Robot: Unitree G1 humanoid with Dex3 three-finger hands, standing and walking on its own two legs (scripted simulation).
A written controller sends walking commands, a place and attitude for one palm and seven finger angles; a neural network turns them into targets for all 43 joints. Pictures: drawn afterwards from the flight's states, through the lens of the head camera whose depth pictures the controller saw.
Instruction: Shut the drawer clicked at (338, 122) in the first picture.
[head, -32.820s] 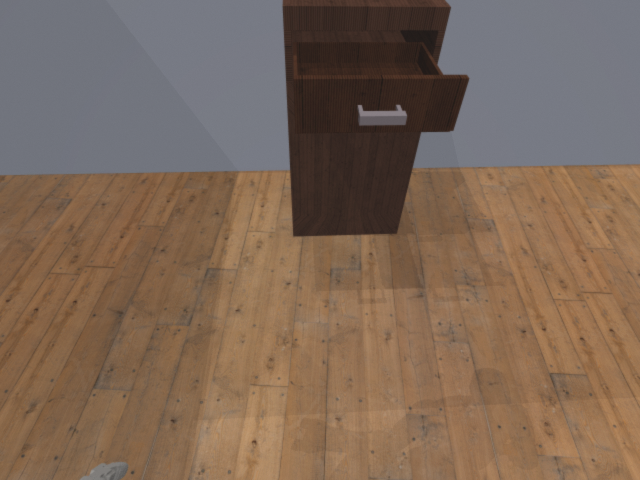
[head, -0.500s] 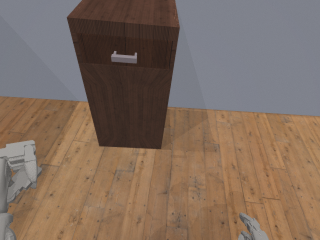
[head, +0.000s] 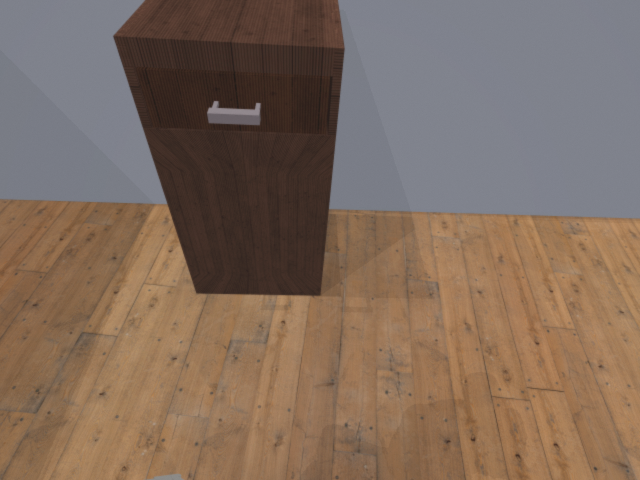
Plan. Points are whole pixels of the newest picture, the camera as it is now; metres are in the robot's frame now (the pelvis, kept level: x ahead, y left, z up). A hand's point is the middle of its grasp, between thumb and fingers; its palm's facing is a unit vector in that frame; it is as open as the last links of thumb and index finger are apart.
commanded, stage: let the arm hang, fingers relaxed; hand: left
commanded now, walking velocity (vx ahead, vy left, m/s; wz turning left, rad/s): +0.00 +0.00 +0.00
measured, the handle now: (235, 111) +0.84 +0.21 +0.02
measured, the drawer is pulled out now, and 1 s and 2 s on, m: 0.00 0.00 0.00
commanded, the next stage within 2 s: look to check the result in 0.84 s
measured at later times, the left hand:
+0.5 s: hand out of the picture +0.01 +0.18 -0.15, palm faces +0.01 -0.98 -0.20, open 6.9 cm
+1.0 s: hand out of the picture +0.02 +0.17 -0.16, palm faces +0.00 -0.98 -0.17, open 7.3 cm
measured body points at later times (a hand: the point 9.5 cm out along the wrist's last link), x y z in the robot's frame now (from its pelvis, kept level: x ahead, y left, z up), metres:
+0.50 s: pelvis +0.01 +0.01 +0.02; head +0.02 +0.01 +0.47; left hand +0.01 +0.24 -0.14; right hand -0.01 -0.20 -0.14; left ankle +0.02 +0.13 -0.72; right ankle +0.04 -0.11 -0.72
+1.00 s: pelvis +0.02 +0.01 +0.02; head +0.03 +0.01 +0.47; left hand +0.02 +0.22 -0.14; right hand -0.03 -0.19 -0.14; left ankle +0.02 +0.13 -0.72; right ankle +0.04 -0.11 -0.72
